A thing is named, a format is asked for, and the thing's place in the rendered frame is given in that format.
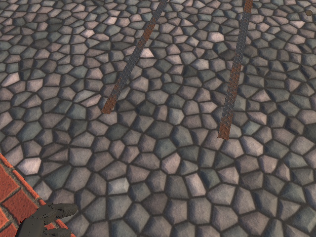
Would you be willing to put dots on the left robot hand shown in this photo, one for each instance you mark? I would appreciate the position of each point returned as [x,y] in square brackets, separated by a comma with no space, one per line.
[33,226]

